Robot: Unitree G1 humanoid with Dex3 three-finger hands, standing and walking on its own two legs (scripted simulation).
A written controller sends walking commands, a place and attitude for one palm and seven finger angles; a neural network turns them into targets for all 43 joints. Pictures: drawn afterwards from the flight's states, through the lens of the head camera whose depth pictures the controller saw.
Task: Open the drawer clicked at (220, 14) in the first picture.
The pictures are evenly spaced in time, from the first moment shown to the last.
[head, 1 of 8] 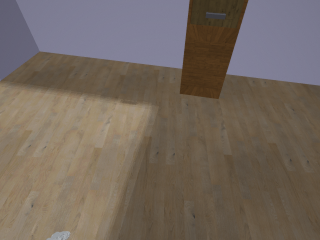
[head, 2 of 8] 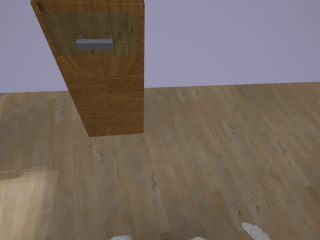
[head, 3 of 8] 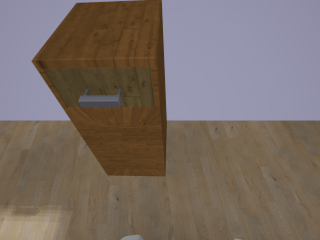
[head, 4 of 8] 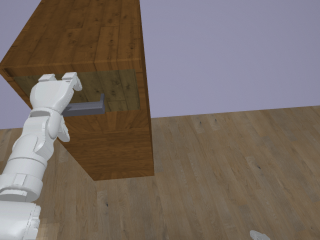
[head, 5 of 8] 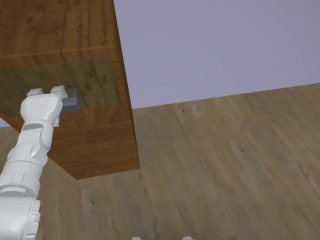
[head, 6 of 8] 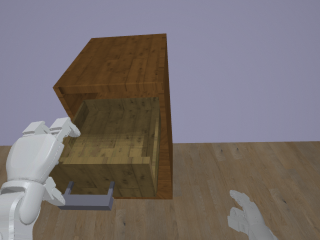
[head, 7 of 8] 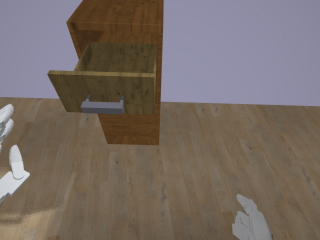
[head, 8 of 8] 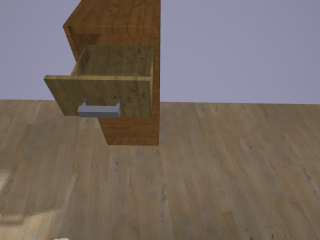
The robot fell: no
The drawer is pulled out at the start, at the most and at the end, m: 0.00 0.30 0.29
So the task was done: yes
